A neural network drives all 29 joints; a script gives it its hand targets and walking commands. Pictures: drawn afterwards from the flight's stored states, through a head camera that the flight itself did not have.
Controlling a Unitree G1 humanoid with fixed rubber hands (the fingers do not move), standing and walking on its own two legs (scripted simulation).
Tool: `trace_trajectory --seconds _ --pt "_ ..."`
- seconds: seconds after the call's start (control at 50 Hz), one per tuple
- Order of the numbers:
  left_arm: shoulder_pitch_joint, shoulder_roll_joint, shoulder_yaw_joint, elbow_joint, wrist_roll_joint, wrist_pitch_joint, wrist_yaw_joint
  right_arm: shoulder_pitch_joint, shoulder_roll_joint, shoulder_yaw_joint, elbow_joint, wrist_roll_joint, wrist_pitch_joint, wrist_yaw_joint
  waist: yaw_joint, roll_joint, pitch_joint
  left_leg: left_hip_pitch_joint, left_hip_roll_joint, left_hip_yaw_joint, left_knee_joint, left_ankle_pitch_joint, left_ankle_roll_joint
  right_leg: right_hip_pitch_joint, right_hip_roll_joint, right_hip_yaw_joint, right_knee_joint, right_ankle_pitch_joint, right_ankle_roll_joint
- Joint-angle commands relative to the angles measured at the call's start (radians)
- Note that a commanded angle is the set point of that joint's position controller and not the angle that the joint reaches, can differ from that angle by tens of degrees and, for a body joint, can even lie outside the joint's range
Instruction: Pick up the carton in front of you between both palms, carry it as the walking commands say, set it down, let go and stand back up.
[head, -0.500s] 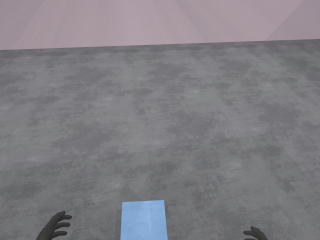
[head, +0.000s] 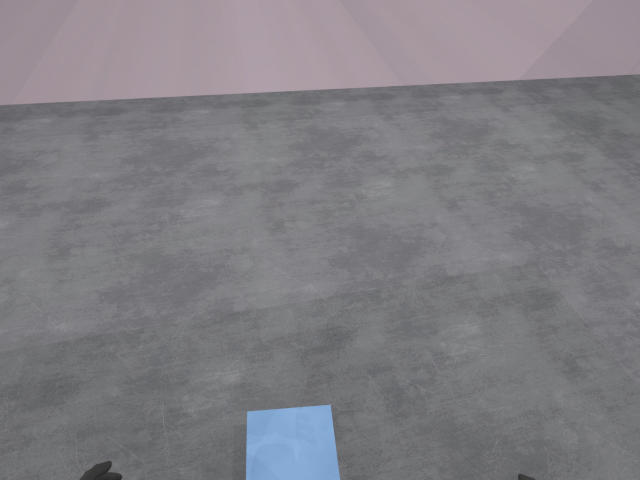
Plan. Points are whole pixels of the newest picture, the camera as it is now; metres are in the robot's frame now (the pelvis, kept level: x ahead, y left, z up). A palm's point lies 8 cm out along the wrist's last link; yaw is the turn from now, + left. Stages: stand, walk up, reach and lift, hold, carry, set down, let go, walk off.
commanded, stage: stand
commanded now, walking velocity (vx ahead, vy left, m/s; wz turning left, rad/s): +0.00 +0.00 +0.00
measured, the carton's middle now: (290, 466) +0.33 +0.03 -0.65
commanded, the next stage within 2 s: none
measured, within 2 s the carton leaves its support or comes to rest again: neither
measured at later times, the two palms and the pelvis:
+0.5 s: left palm out of the picture +0.08 +0.30 -0.10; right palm out of the picture +0.08 -0.31 -0.09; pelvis -0.02 +0.00 +0.01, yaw +0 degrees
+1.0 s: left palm out of the picture +0.07 +0.30 -0.10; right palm out of the picture +0.07 -0.31 -0.09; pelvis -0.02 +0.00 +0.01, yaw -1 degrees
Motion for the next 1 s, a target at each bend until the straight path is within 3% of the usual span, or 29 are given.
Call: trace_trajectory --seconds 0.0,0.44,0.98 --pt "-0.02 0.142 0.029 -0.038 -0.001 -0.013 0.004 -0.035 -0.172 -0.035 -0.036 0.002 -0.012 -0.003 0.0 0.031 -0.046 0.067 0.142 -0.124 -0.064 0.344 -0.017 -0.036 -0.088 0.055 -0.046 0.272 -0.011" --pt "-0.043 0.174 0.018 0.083 -0.007 -0.024 -0.004 -0.064 -0.202 -0.019 0.078 0.009 -0.017 0.006 0.0 0.029 -0.01 0.067 0.151 -0.129 -0.142 0.21 -0.01 -0.03 -0.107 0.081 -0.13 0.208 -0.021" --pt "-0.06 0.191 0.014 0.154 -0.012 -0.026 -0.007 -0.08 -0.219 -0.009 0.141 0.016 -0.019 0.009 -0.001 0.029 -0.01 0.085 0.161 -0.127 -0.161 0.224 -0.006 -0.021 -0.114 0.084 -0.155 0.221 -0.026"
